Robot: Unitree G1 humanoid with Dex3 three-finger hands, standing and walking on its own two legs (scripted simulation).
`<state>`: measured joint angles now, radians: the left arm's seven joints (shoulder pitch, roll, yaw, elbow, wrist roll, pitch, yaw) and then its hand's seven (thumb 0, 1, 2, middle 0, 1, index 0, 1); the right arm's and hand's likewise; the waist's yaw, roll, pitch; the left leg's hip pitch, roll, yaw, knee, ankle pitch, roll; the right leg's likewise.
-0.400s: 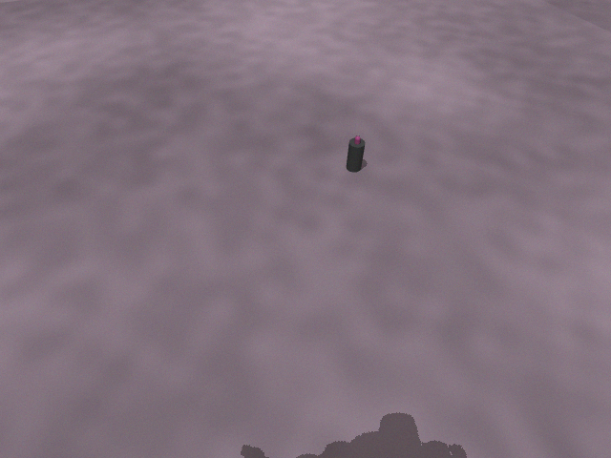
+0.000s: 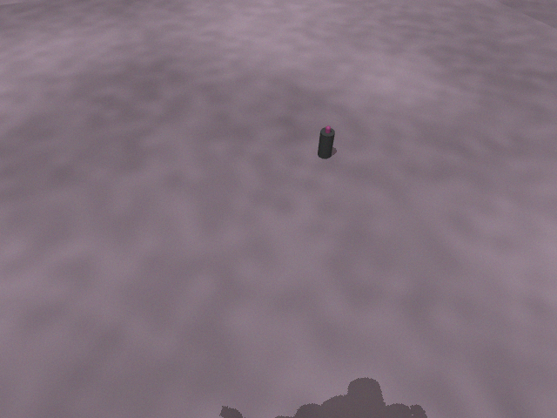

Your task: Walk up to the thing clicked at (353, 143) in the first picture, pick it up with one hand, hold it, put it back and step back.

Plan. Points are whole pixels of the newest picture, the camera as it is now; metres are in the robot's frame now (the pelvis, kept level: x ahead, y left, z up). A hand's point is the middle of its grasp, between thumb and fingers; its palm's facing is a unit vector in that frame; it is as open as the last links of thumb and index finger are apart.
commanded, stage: stand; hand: left
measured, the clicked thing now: (326, 140) +1.51 -0.25 -0.69
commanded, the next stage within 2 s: walk up in 0.72 s
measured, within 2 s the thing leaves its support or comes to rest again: neither
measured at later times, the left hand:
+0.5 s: hand out of the picture +0.08 +0.25 -0.16, palm faces -0.02 -0.94 -0.33, open 7.4 cm
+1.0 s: hand (138, 406) +0.16 +0.23 -0.14, palm faces -0.14 -0.91 -0.39, open 7.4 cm
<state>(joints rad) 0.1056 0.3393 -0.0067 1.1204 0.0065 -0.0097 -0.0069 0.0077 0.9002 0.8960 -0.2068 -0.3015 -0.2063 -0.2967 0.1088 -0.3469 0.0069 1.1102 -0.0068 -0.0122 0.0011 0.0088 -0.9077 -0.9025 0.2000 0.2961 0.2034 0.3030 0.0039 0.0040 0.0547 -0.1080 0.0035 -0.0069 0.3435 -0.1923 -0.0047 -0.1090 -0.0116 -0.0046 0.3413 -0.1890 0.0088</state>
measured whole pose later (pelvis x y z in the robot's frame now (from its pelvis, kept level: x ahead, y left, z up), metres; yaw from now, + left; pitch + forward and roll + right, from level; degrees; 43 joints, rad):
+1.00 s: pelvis +0.06 -0.05 -0.01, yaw -7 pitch -3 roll +2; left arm 0.22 0.45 0.09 1.00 0.03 0.00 -0.12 0.01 0.90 0.90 -0.21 -0.30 -0.20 -0.30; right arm 0.28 -0.45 -0.09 1.01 -0.05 -0.06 0.04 0.01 -0.90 -0.90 0.20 0.30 0.21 0.30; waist -0.02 -0.01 0.03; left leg 0.02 0.07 0.11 0.37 -0.34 -0.02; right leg -0.44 -0.11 0.01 0.69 -0.31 -0.01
